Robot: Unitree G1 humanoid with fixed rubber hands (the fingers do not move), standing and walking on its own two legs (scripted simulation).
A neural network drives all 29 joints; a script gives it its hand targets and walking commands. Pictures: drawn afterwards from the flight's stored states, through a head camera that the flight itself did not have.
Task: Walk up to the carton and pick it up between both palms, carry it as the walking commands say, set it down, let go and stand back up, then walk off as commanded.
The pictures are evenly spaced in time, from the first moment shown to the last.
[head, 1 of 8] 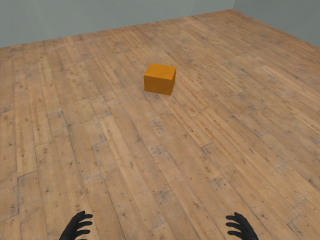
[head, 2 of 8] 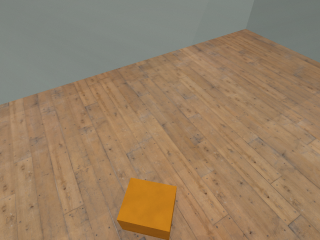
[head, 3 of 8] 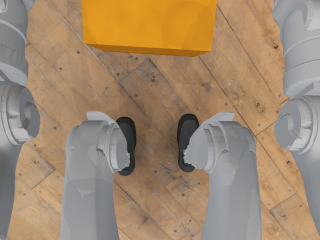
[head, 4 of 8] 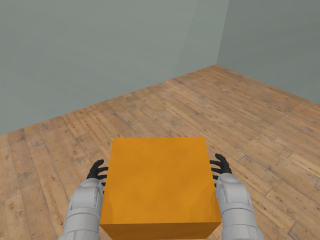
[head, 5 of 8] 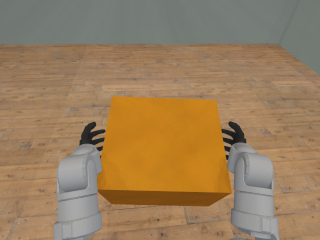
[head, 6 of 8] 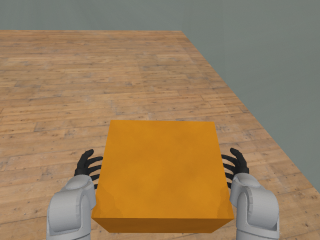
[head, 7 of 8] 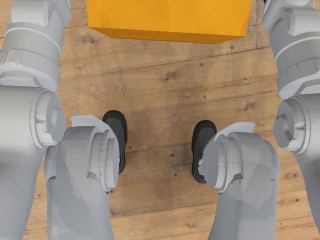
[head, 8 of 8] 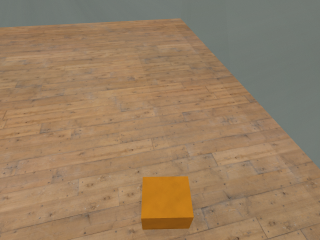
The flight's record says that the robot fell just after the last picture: no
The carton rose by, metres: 0.73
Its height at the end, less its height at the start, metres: +0.00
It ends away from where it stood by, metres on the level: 1.94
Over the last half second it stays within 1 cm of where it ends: yes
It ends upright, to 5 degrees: yes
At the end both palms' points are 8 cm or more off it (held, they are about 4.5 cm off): yes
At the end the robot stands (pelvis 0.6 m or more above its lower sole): yes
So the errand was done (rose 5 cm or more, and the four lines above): yes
